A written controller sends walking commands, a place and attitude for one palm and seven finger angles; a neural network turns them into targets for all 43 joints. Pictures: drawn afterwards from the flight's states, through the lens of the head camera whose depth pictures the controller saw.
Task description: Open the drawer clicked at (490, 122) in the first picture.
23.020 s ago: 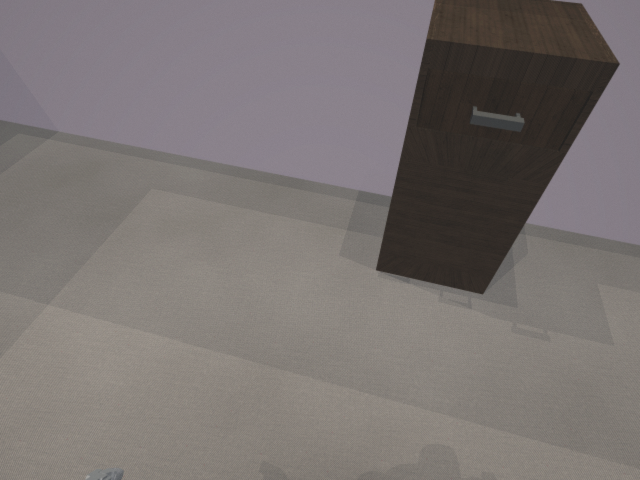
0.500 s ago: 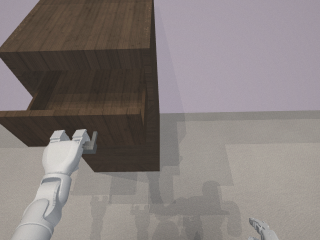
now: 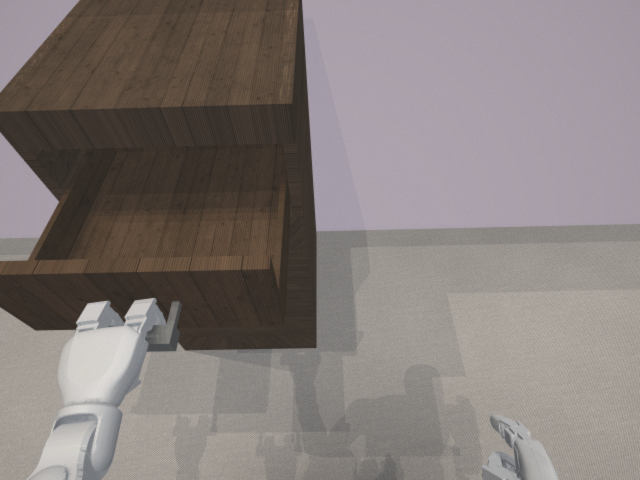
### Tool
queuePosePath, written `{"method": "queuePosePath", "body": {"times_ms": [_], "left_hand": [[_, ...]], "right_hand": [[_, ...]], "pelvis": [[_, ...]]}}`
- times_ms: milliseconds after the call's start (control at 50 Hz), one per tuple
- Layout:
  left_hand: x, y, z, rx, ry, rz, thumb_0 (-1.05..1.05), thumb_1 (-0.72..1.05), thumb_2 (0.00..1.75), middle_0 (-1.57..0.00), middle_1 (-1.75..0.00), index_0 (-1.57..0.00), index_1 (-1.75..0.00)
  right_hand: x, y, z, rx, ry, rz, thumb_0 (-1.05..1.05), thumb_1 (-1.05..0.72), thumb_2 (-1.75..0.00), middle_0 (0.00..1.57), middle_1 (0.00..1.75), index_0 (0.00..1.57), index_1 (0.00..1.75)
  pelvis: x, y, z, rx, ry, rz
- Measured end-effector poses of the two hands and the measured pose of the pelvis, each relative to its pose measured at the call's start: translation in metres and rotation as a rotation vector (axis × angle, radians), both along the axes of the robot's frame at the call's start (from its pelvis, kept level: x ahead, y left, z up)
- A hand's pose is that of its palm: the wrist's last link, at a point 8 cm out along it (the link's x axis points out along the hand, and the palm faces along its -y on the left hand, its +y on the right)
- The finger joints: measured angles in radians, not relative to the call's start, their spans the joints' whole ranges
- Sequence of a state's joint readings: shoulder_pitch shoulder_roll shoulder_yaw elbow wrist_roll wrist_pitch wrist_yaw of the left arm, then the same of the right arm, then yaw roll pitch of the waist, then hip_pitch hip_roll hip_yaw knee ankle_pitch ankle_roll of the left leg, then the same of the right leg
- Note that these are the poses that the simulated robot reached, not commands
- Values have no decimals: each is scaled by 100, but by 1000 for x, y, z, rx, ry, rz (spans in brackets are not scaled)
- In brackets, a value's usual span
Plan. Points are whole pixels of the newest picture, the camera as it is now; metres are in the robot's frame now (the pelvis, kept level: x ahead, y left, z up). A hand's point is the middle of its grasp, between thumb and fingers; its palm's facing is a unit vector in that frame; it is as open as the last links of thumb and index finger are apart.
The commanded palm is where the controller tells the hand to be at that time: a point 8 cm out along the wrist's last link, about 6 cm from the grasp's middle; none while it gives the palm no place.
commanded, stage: pull the drawer open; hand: left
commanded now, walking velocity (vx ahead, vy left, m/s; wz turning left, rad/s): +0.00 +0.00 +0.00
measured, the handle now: (131, 323) +0.30 +0.28 +0.01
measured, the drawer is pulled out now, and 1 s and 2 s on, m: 0.22 0.30 0.30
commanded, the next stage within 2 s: open the thumb to release the handle in 0.84 s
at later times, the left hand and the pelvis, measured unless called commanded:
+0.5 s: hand (112, 427) +0.18 +0.26 -0.01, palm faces -0.02 -0.05 -1.00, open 5.9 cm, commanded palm +0.15 +0.27 +0.04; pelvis -0.01 -0.01 -0.01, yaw +1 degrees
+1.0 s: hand (107, 441) +0.16 +0.26 -0.01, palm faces -0.03 -0.05 -1.00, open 5.9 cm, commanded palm +0.14 +0.27 +0.04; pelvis +0.00 -0.01 -0.01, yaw +0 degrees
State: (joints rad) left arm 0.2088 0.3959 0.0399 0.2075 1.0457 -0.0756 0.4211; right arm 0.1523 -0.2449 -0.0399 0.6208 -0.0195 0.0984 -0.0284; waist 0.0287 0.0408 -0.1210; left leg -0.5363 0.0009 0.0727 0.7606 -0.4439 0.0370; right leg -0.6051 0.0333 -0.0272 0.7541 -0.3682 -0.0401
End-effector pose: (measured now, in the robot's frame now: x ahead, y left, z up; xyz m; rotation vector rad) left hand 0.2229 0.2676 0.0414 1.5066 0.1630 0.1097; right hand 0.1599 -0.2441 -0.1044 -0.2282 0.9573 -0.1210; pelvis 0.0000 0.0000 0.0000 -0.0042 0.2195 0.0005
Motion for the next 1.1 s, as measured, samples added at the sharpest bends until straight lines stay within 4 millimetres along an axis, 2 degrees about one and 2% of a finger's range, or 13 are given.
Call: {"method": "queuePosePath", "body": {"times_ms": [280,460,740,980,1100], "left_hand": [[-46,-4,0,6,-8,15,1,65,79,-30,-135,-41,-135],[-63,-7,0,10,-4,36,1,65,79,-30,-133,-42,-135],[-78,-8,2,10,24,45,1,65,76,-30,-132,-42,-135],[-79,-7,2,13,17,26,1,67,74,-29,-130,-40,-133],[-76,-4,0,22,-39,58,-1,61,75,-35,-131,-40,-133]], "right_hand": [[31,13,4,20,-76,61,1,-91,-90,21,30,20,30],[37,24,4,39,-105,102,1,-91,-90,21,30,20,30],[25,14,0,34,-90,97,1,-91,-90,21,30,20,30],[21,-2,-1,5,-76,69,1,-91,-90,21,30,20,30],[25,2,-12,-5,-48,85,1,-91,-90,20,30,20,30]], "pelvis": [[-1,-1,-5,1,-11,6],[-5,-4,-7,4,-25,14],[-8,-9,-9,10,-24,5],[-2,-8,-14,9,5,-4],[-3,-6,-18,5,15,15]]}}
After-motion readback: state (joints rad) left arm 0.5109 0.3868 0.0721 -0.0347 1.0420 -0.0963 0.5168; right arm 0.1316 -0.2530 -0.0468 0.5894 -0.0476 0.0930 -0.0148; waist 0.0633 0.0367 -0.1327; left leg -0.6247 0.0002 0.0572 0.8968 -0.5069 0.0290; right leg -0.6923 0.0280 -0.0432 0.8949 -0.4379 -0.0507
